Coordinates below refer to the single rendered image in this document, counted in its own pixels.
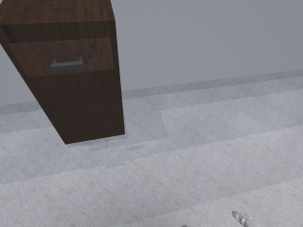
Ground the robot right hand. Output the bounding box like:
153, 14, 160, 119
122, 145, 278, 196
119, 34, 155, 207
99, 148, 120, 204
232, 210, 259, 227

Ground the handle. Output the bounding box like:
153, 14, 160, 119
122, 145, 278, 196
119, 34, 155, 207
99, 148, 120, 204
51, 56, 84, 72

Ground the drawer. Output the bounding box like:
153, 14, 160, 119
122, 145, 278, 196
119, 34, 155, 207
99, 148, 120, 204
9, 38, 115, 78

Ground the cabinet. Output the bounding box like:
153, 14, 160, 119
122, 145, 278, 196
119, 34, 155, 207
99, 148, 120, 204
0, 0, 125, 145

